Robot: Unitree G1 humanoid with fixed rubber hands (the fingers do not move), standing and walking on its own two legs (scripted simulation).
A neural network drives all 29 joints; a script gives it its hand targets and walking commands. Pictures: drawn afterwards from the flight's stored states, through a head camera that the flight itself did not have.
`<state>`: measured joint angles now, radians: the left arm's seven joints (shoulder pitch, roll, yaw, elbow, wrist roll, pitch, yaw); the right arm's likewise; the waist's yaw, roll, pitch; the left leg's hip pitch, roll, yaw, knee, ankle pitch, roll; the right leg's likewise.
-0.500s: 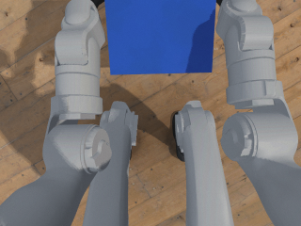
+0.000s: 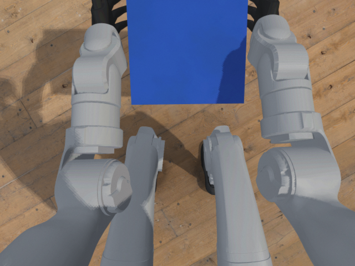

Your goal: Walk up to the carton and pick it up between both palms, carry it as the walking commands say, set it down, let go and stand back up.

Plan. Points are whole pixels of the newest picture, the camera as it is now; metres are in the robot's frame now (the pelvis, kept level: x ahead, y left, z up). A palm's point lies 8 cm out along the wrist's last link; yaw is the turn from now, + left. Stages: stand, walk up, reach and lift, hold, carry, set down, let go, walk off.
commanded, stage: reach and lift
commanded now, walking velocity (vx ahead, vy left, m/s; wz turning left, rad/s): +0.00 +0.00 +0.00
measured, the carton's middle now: (184, 41) +0.52 +0.00 -0.13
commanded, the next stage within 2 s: none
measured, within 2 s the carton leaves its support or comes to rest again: neither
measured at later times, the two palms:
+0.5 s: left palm (85, 21) +0.50 +0.14 +0.01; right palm (279, 14) +0.51 -0.12 +0.00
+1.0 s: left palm (54, 10) +0.47 +0.14 +0.08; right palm (311, 0) +0.49 -0.12 +0.07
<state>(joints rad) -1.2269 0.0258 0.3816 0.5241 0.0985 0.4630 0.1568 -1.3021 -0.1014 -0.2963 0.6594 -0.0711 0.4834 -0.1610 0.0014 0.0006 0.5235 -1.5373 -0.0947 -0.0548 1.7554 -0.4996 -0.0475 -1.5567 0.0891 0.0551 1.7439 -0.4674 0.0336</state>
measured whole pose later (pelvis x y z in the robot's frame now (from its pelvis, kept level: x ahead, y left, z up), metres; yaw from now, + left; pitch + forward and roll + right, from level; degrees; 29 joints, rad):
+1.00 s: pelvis +0.00 +0.00 +0.11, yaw +0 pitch +6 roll +0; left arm -1.01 -0.03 0.35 0.48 0.11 0.47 0.16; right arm -1.09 -0.05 -0.26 0.63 -0.09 0.47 -0.15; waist 0.01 0.01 0.52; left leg -1.04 -0.08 -0.08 1.35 -0.41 -0.03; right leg -1.05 0.08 0.07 1.33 -0.38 0.03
